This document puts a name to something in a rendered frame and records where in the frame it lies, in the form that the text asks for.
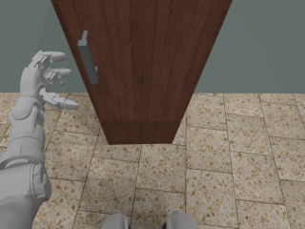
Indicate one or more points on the handle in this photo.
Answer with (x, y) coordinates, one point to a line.
(84, 48)

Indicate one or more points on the robot left hand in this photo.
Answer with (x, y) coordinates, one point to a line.
(32, 81)

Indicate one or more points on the left robot thigh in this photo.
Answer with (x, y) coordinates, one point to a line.
(116, 221)

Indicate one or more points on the robot left upper arm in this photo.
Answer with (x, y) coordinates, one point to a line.
(22, 190)

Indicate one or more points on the cupboard door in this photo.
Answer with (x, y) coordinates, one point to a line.
(148, 52)

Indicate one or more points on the robot left forearm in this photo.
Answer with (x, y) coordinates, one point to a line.
(26, 143)

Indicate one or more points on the left robot shin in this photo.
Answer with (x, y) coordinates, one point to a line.
(116, 212)

